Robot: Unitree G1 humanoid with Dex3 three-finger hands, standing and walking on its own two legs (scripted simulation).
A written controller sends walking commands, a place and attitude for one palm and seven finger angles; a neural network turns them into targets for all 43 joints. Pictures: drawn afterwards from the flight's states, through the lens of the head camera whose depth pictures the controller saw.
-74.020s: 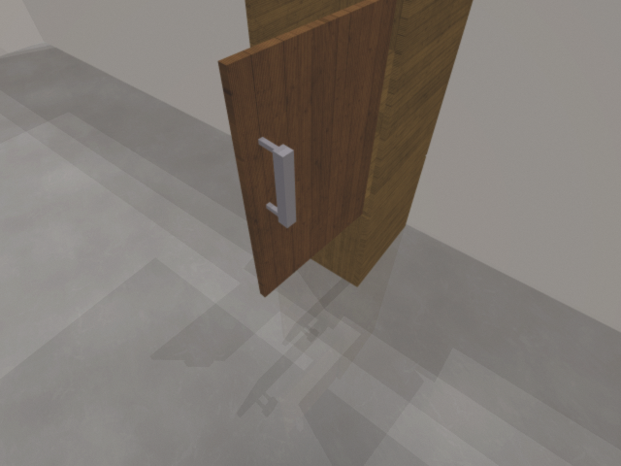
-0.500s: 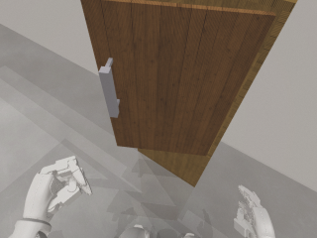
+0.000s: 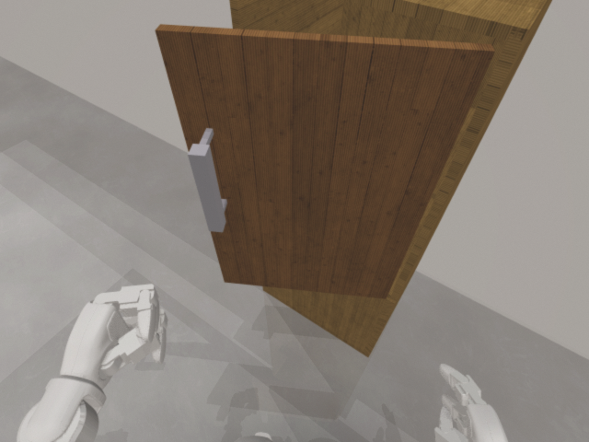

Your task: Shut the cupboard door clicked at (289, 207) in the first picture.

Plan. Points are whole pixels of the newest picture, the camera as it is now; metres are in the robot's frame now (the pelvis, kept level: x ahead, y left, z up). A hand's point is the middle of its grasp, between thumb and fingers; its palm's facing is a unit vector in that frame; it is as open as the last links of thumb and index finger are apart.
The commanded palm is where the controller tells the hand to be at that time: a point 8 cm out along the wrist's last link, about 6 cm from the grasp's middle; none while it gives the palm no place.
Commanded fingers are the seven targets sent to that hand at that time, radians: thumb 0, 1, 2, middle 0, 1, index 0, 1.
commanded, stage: raise the hand and make a fist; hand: left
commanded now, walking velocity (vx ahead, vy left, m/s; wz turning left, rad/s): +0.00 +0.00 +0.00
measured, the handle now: (213, 182) +0.48 +0.17 +0.07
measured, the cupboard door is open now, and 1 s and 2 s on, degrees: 28 28 28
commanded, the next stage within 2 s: bring the fist close to the handle in 0.24 s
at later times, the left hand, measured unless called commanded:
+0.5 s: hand (175, 324) +0.24 +0.16 +0.08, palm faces -0.01 -1.00 -0.07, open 3.1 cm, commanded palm +0.22 +0.21 +0.08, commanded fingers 0.00 0.90 0.90 -1.30 -1.50 -1.30 -1.50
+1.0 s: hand (203, 275) +0.31 +0.15 +0.07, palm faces -0.08 -1.00 -0.03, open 3.1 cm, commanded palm +0.30 +0.20 +0.08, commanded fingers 0.00 0.90 0.90 -1.30 -1.50 -1.30 -1.50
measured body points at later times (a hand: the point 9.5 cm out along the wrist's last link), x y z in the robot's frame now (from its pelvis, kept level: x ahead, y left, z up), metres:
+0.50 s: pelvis +0.00 -0.03 +0.00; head +0.03 -0.03 +0.44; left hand +0.23 +0.21 +0.09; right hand +0.18 -0.26 -0.07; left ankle +0.03 +0.07 -0.69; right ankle +0.01 -0.11 -0.69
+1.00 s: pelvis +0.01 -0.03 +0.00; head +0.05 -0.04 +0.45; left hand +0.31 +0.20 +0.08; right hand +0.16 -0.27 -0.09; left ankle +0.03 +0.07 -0.69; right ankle +0.01 -0.11 -0.69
